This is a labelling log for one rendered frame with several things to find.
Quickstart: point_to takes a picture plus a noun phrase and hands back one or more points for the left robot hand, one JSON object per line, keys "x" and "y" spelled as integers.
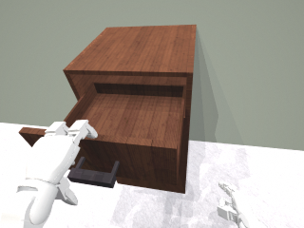
{"x": 52, "y": 155}

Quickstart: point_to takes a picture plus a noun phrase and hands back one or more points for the drawer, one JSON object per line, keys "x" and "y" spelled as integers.
{"x": 139, "y": 125}

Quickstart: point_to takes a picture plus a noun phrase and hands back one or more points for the handle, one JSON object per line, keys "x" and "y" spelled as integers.
{"x": 91, "y": 177}

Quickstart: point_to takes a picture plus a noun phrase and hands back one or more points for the robot left forearm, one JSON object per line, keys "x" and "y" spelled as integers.
{"x": 30, "y": 206}

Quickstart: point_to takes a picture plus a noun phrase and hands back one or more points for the cabinet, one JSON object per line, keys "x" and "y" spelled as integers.
{"x": 162, "y": 55}

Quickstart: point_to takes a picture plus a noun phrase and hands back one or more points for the right robot hand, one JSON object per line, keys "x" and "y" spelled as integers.
{"x": 230, "y": 209}

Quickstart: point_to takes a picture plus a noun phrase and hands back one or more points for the robot right forearm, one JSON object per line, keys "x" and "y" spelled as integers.
{"x": 249, "y": 220}

